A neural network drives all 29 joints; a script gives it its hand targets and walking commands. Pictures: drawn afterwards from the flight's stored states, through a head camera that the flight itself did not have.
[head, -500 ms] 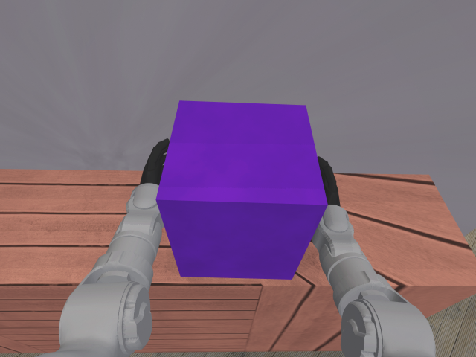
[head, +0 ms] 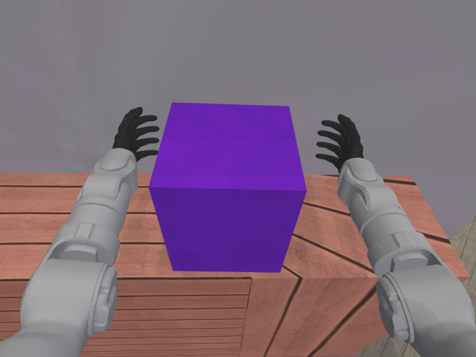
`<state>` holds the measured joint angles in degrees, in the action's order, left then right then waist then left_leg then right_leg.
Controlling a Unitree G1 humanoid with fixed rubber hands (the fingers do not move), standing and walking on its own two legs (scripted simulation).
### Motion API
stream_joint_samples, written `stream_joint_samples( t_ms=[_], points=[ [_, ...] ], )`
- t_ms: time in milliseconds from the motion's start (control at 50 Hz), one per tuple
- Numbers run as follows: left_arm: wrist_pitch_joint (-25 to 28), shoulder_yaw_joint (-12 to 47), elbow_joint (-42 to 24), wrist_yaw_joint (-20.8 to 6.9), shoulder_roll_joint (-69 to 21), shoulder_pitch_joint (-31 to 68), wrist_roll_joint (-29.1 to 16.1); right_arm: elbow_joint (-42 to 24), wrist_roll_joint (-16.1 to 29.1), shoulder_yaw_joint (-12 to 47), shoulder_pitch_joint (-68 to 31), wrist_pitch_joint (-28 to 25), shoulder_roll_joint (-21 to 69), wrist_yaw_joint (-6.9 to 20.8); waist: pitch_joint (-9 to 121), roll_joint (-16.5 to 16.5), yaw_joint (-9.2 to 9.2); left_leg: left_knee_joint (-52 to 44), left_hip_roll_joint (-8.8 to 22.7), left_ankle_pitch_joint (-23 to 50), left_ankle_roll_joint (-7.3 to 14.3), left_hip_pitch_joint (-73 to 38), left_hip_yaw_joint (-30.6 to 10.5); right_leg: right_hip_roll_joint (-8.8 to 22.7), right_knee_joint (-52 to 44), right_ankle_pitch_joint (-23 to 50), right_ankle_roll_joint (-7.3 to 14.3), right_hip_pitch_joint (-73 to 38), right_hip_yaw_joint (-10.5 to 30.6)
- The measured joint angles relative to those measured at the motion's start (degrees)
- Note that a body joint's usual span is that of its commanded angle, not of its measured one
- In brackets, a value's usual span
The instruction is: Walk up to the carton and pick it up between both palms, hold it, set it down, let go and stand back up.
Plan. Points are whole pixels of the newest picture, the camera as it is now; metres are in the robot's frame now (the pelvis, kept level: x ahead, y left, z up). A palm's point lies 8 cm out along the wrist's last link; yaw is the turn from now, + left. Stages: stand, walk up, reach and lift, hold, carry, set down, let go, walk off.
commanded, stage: set down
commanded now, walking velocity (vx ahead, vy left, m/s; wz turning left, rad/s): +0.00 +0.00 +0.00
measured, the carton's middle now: (228, 191) +0.41 -0.01 +0.06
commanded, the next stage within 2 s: none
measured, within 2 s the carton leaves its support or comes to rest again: neither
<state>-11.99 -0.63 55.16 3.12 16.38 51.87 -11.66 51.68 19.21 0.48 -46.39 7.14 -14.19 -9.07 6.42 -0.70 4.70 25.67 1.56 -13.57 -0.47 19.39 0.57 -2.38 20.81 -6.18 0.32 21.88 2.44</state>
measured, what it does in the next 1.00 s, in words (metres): stands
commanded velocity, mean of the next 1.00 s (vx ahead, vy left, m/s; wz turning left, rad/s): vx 0.00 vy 0.00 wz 0.00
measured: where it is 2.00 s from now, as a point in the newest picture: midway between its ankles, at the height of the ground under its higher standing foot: outside the picture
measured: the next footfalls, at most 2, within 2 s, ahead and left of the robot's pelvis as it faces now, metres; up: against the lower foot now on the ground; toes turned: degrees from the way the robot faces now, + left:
none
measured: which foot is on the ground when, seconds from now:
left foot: down 0.00-1.00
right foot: down 0.00-1.00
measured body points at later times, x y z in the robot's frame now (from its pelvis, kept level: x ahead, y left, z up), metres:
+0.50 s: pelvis -0.02 -0.01 +0.00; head -0.02 +0.00 +0.45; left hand +0.43 +0.16 +0.16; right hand +0.38 -0.22 +0.14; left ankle -0.01 +0.12 -0.74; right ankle +0.04 -0.11 -0.74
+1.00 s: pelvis -0.01 -0.01 +0.00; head -0.02 +0.01 +0.45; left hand +0.38 +0.18 +0.12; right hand +0.34 -0.21 +0.11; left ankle -0.01 +0.12 -0.74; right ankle +0.04 -0.11 -0.74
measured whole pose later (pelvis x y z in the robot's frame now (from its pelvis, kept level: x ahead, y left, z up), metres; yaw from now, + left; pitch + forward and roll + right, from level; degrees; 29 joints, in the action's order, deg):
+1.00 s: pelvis -0.01 -0.01 +0.00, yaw +2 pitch -1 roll +0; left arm -25.4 -3.7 27.9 -0.1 17.4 32.5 -10.9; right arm 19.2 15.4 -3.8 -22.7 19.4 -7.6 -12.8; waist 0.4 -2.2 4.6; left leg 22.9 1.0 -11.9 -1.1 9.6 -0.6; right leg -1.7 20.7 -6.5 1.0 12.7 0.9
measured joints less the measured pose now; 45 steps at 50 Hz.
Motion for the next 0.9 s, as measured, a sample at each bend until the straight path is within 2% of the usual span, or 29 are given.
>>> stream_joint_samples(
  t_ms=[180, 320, 420, 640, 740, 900],
  points=[
    [-4.7, 0.5, -3.0, -0.9, 1.1, 0.5, -0.7, -7.5, -2.8, -2.7, 2.8, 5.9, 5.3, -3.4, -1.6, -0.4, 0.50, -1.9, -0.2, 1.7, -0.6, -3.0, -1.1, 0.3, -0.8, 0.7, 0.6, -2.9, -1.2],
    [-8.6, -0.4, -6.6, -0.6, 1.4, -0.2, -0.3, -13.1, -3.8, -4.3, 5.5, 9.2, 6.5, -4.9, -3.0, -1.0, 0.80, -2.7, -0.3, 2.3, -0.8, -4.9, -1.3, 0.4, -0.8, 0.8, 0.9, -4.5, -1.5],
    [-9.8, -0.8, -7.5, -0.7, 2.1, -0.9, -0.5, -15.3, -3.2, -4.3, 6.5, 10.9, 5.7, -5.0, -3.1, -1.3, 1.11, -2.9, -0.3, 2.5, -0.9, -5.6, -1.2, 0.4, -0.6, 0.9, 0.9, -4.9, -1.3],
    [-8.7, -0.8, -6.7, -1.8, 3.0, -2.4, -1.0, -17.1, -2.5, -4.0, 8.3, 12.4, 4.6, -4.2, -2.8, -1.7, 1.62, -3.1, -0.5, 2.6, -0.9, -6.3, -1.1, 0.6, 0.0, 0.6, 0.9, -5.3, -1.4],
    [-9.1, -1.6, -10.3, -2.5, 2.5, -5.6, -0.1, -19.9, -2.7, -3.9, 11.4, 12.0, 5.5, -4.0, -3.4, -1.7, 1.39, -3.1, -0.5, 2.5, -0.8, -7.1, -1.2, 0.6, -0.2, 0.4, 0.9, -6.3, -1.5],
    [-12.1, -3.2, -21.4, -3.3, 1.3, -14.2, 1.3, -27.8, -3.4, -3.9, 19.2, 11.8, 6.8, -4.1, -5.4, -1.6, 0.45, -3.1, -0.4, 2.0, -0.7, -9.4, -1.3, 0.6, -0.5, 0.1, 0.8, -8.7, -1.6]
  ],
)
